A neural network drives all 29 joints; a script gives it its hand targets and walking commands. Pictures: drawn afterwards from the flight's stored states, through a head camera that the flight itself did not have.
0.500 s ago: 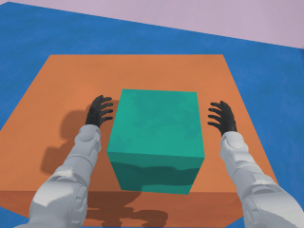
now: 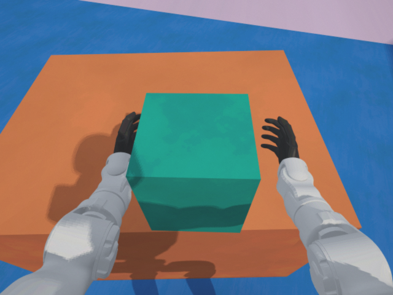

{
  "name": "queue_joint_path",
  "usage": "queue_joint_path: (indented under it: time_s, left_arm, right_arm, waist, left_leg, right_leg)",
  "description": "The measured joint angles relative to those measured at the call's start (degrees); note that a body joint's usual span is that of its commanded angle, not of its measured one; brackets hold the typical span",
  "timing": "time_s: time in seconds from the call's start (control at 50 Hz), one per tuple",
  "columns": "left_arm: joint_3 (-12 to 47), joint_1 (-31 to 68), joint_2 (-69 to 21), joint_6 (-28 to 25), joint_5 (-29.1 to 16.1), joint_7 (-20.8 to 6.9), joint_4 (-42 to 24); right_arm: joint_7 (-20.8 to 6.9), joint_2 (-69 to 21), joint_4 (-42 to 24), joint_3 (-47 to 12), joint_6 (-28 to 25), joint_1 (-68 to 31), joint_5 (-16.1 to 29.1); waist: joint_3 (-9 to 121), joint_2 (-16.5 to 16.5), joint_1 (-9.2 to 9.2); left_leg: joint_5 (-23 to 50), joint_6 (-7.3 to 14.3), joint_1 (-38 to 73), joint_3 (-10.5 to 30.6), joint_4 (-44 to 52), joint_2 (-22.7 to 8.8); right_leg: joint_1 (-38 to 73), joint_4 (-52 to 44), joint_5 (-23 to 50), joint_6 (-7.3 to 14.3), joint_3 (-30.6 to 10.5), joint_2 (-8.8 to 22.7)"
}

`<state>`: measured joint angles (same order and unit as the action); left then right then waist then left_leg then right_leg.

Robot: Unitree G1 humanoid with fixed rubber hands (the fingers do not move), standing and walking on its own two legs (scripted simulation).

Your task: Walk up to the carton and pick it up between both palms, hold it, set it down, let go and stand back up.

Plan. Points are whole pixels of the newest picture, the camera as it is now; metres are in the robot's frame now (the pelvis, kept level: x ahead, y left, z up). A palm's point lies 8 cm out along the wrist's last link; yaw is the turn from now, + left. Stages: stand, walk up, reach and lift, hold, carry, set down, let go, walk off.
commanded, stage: reach and lift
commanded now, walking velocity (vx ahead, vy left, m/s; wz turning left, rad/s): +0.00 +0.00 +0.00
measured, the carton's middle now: (196, 167) +0.40 +0.02 +0.02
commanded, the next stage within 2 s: none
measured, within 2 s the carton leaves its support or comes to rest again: leaves its support in 1.78 s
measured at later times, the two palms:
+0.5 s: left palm (130, 155) +0.41 +0.16 +0.06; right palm (273, 165) +0.38 -0.14 +0.05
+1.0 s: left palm (129, 154) +0.41 +0.16 +0.06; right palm (272, 163) +0.39 -0.14 +0.05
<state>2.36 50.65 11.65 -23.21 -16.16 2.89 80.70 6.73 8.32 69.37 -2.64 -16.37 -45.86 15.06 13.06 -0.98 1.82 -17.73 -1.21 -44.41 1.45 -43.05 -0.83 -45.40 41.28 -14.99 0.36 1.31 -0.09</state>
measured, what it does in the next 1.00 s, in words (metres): stands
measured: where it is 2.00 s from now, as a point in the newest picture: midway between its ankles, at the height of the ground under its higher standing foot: outside the picture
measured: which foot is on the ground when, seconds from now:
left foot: down 0.00-1.00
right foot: down 0.00-1.00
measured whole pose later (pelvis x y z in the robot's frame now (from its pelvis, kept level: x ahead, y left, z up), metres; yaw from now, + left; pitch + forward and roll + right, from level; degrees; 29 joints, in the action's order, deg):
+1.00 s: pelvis +0.04 +0.02 +0.04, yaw +1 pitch +9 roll -2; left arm -17.7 37.5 -0.4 -25.0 12.0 5.6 67.3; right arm 6.3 -3.0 59.1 24.2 -23.3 -30.9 -17.6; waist 3.5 -1.1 1.3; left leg -13.2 0.1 -21.1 1.3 -25.0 -1.0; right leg -18.7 17.3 -7.8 -0.9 2.2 -0.1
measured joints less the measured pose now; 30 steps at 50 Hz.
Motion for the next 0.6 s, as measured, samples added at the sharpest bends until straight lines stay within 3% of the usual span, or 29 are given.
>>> queue_joint_path:
  time_s: [0.14,0.24,0.34,0.42,0.6]
  left_arm:
    - [-4.08,0.21,-1.36,-0.48,4.1,0.45,-0.7]
    - [-8.42,-0.72,-2.45,0.75,10.07,1.16,-3.93]
    - [-13.68,-1.75,-4.81,-0.1,17.68,2.45,-5.23]
    - [-16.76,-3.09,-6.6,-3.22,21.63,1.85,-3.46]
    - [-19.83,-7.21,-8.86,-4.75,24.58,2.15,-3.58]
  right_arm:
    - [2.12,-5.93,0.69,6.11,-0.67,-0.5,-6.91]
    - [4.29,-8.26,0.49,13.18,-2.14,0.1,-12.58]
    - [3.32,-9.16,-1.75,20.35,-3.03,2.35,-21.17]
    - [1.42,-10.86,-6.1,25.65,-3.52,6.52,-28.38]
    - [-1.19,-12.47,-9.58,30.38,-3.54,11.07,-35.0]
  waist:
    - [-0.93,0.18,0.47]
    - [-2.66,0.87,0.69]
    - [-4.77,1.08,0.68]
    - [-6.13,0.67,0.98]
    - [-7.25,-0.56,0.78]
  left_leg:
    - [0.25,-0.41,0.21,1.47,0.0,0.1]
    - [0.91,-0.65,2.05,2.31,1.47,-0.35]
    - [2.33,-0.43,5.69,2.68,4.86,-0.43]
    - [3.64,0.02,9.94,2.74,8.63,-0.09]
    - [4.43,1.2,17.3,0.51,14.2,0.58]
  right_leg:
    - [0.92,-0.38,-0.07,0.36,1.36,0.06]
    - [3.65,-3.28,1.15,0.49,2.16,-0.45]
    - [8.12,-7.97,3.06,0.31,2.56,-0.57]
    - [12.88,-12.47,4.61,-0.07,2.75,-0.22]
    - [19.46,-17.47,5.58,-1.21,0.89,0.64]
